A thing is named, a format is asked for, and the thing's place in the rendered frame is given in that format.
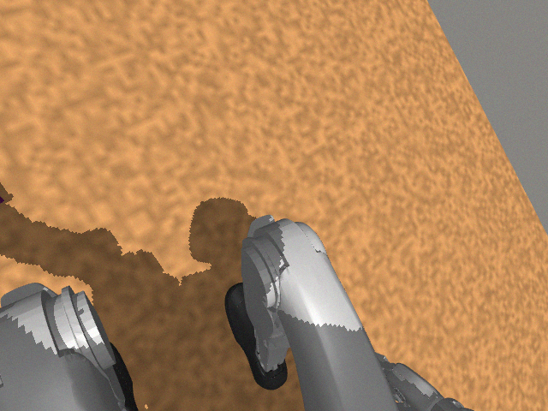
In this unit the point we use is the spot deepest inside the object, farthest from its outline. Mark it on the right robot hand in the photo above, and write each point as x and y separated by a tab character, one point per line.
412	392

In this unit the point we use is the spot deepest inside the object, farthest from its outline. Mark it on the right robot foot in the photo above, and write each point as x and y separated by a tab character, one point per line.
243	331

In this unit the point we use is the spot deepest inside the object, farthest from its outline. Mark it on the left robot foot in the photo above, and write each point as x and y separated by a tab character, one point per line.
124	380

